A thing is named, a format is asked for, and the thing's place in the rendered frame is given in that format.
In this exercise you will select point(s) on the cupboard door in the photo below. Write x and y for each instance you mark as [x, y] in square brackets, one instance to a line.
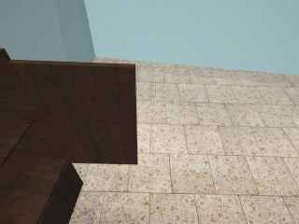
[89, 108]

